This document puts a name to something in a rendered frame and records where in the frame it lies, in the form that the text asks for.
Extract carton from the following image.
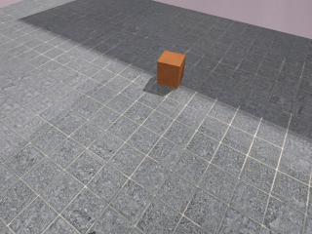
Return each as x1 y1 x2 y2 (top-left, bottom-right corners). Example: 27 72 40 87
157 51 186 89

